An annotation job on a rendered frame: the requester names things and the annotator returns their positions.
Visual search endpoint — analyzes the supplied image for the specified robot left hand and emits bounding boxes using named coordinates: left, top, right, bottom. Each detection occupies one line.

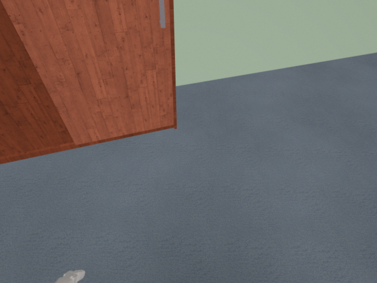
left=55, top=270, right=85, bottom=283

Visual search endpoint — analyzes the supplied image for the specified wardrobe door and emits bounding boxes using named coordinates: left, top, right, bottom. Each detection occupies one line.
left=1, top=0, right=174, bottom=145
left=0, top=0, right=74, bottom=157

